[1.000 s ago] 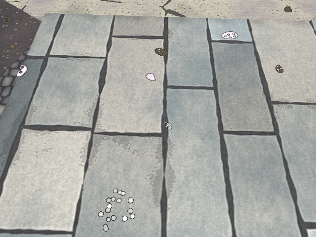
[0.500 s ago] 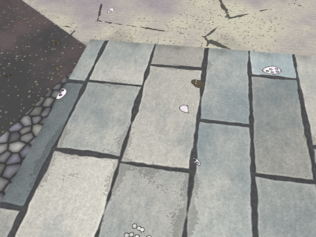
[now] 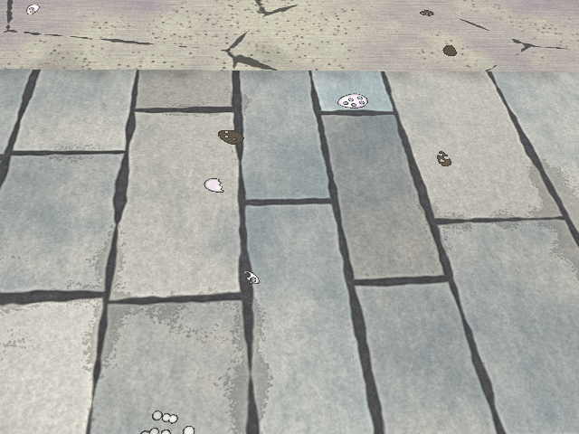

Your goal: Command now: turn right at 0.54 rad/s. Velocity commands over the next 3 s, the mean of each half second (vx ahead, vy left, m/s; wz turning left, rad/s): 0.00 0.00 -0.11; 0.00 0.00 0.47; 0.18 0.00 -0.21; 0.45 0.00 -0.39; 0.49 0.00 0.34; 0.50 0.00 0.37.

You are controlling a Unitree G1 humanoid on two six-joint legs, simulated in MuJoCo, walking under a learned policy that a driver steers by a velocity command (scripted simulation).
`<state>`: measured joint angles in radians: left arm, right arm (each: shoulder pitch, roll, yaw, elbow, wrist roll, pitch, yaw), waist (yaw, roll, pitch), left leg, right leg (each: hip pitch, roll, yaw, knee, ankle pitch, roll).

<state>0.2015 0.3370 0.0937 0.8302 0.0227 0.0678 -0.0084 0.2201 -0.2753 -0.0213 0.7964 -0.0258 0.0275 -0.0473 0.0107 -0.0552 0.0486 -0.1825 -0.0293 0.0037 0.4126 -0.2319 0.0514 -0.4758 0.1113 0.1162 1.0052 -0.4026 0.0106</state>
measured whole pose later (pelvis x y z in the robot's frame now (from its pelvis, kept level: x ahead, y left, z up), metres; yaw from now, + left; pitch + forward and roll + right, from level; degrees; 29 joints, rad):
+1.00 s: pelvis -0.05 +0.03 +0.00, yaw +17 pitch +0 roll -2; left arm 0.15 0.31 0.06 0.85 0.02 0.06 0.02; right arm 0.22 -0.28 -0.06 0.80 -0.01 0.03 0.00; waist 0.00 -0.04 0.08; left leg -0.19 -0.10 -0.09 0.39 -0.18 0.10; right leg -0.46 -0.01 0.04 1.00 -0.35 0.04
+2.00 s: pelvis +0.29 +0.06 +0.00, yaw -7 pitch +1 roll +1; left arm 0.15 0.28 0.05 0.83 0.05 -0.03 -0.05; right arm 0.40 -0.25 -0.03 0.91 -0.02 -0.09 0.01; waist -0.04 -0.04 0.02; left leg -0.09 -0.04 0.07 0.28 -0.21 0.05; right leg -0.57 -0.04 0.03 0.91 -0.21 -0.04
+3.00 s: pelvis +0.80 +0.10 +0.00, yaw +19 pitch +0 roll +0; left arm 0.21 0.26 0.04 0.83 0.03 -0.02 -0.03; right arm 0.34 -0.24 -0.05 0.90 -0.01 -0.07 0.01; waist -0.01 -0.04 0.05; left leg -0.04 -0.13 0.05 0.24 -0.19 0.13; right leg -0.66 -0.13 0.01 1.00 -0.14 -0.01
